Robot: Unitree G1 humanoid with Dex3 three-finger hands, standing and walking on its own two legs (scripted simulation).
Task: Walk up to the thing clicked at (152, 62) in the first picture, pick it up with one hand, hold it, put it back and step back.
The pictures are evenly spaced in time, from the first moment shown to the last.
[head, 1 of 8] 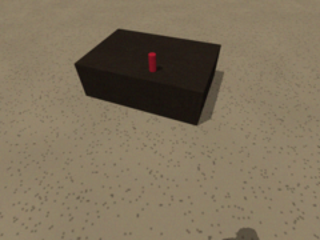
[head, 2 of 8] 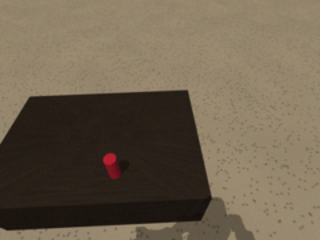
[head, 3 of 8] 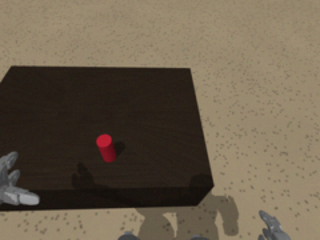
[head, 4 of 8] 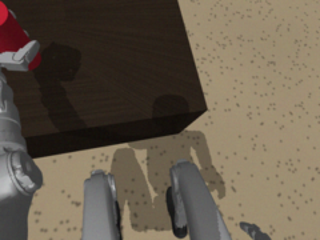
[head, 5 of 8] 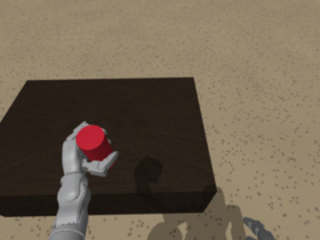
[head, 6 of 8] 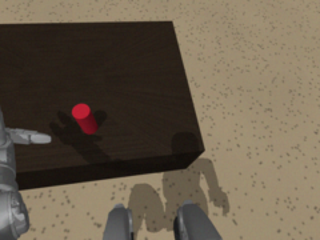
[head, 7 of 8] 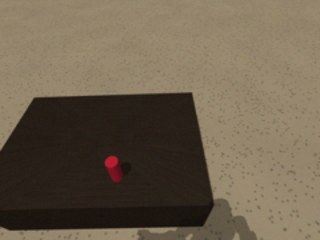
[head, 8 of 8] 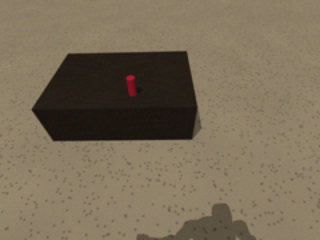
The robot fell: no
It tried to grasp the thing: yes
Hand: left
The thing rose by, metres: 0.37
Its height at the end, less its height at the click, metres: +0.00
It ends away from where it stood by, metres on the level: 0.01
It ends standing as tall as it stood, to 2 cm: yes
